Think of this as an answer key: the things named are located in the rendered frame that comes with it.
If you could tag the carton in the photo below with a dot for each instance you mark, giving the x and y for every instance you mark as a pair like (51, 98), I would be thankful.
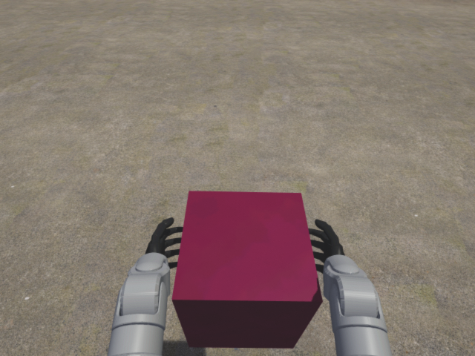
(246, 274)

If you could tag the robot left forearm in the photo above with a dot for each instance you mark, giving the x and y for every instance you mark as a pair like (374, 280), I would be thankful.
(140, 314)

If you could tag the left robot hand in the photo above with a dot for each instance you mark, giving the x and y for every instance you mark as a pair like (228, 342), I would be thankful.
(158, 244)

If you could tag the right robot hand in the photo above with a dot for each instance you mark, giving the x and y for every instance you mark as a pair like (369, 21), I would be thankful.
(330, 245)

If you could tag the robot right forearm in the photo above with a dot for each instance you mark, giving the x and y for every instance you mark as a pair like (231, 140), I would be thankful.
(357, 318)

